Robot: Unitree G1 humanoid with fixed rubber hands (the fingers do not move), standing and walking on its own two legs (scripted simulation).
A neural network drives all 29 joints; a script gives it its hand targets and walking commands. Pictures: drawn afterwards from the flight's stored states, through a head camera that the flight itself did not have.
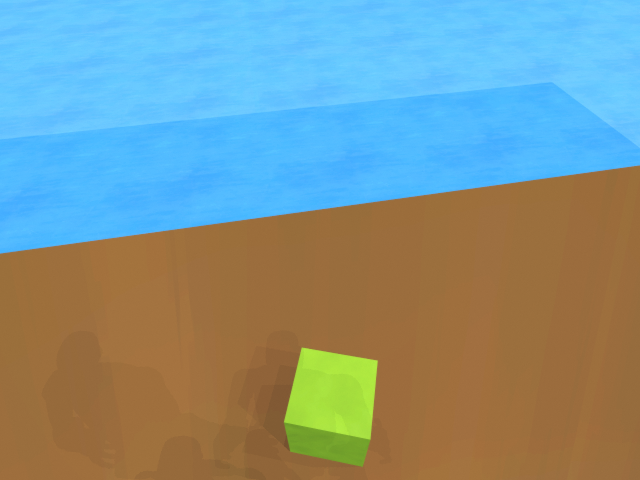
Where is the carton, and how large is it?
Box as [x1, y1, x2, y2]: [284, 348, 377, 466]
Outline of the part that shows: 302,348 284,420 290,451 362,466 370,438 377,361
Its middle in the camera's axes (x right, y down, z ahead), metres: +0.04 +0.48 +1.09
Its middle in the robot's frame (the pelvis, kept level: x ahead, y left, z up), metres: +0.46 -0.02 -0.65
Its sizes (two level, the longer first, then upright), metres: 0.210 0.200 0.250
